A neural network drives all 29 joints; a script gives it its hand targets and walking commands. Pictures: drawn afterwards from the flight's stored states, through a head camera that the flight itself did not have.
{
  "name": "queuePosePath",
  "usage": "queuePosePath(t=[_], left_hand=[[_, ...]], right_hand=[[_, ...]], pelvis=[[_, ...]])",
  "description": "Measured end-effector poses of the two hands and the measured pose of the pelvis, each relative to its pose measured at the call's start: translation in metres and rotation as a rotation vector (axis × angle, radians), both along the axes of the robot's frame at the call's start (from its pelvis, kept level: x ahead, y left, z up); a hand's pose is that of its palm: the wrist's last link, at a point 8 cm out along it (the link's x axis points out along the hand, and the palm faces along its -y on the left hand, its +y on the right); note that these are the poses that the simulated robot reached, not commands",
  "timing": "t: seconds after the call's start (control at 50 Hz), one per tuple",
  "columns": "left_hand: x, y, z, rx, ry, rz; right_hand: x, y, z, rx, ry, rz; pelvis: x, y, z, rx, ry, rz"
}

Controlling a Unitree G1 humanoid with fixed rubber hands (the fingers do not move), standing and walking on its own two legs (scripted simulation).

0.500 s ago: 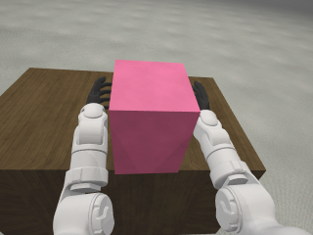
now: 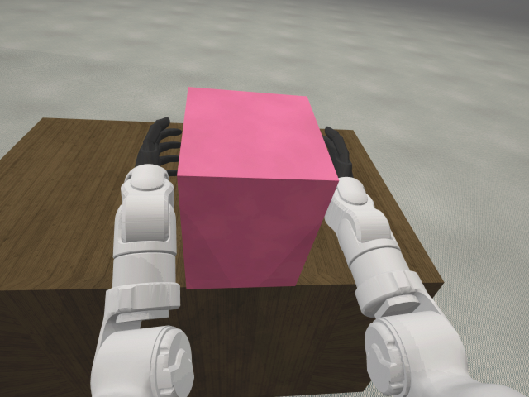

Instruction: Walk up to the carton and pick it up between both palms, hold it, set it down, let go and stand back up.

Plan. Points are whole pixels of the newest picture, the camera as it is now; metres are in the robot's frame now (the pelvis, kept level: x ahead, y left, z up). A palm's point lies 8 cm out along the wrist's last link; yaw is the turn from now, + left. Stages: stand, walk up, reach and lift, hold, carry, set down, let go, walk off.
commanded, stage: reach and lift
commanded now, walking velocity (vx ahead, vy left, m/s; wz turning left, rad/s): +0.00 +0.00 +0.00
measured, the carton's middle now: (245, 194) +0.39 +0.00 +0.16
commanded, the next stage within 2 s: hold in 0.72 s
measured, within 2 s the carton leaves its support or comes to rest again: neither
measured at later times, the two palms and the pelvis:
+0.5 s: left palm (150, 165) +0.38 +0.14 +0.22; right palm (339, 170) +0.38 -0.14 +0.21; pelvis +0.01 +0.00 +0.00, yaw +0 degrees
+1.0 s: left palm (138, 160) +0.36 +0.14 +0.24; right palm (341, 157) +0.37 -0.13 +0.24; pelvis +0.01 -0.01 +0.00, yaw +0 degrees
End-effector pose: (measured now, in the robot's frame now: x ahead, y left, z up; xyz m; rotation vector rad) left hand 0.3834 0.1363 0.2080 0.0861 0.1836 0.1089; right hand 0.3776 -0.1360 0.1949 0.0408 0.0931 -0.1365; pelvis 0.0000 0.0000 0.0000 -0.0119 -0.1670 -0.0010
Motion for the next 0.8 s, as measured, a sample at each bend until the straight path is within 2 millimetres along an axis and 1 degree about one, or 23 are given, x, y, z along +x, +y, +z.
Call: queuePosePath(t=[0.34,0.8], left_hand=[[0.001,0.0,0.005,-0.002,-0.014,-0.002],[0.0,0.001,0.021,-0.01,-0.027,0.004]], right_hand=[[0.003,-0.001,0.009,0.0,-0.018,0.003],[0.004,0.0,0.027,0.009,-0.032,0.01]], pelvis=[[0.008,-0.002,0.0,-0.001,-0.014,0.007],[0.008,-0.003,0.0,-0.001,-0.011,0.002]])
